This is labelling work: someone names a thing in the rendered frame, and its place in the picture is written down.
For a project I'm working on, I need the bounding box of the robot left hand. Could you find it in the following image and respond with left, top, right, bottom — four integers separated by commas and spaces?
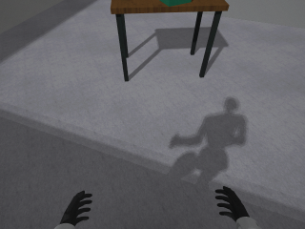
60, 191, 92, 226

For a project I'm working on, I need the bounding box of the robot right hand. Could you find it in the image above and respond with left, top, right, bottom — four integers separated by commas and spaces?
215, 186, 250, 222

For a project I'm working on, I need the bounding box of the table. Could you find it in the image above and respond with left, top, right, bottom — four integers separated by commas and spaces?
111, 0, 230, 82

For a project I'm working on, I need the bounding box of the robot right forearm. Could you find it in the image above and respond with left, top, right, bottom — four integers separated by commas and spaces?
235, 217, 262, 229

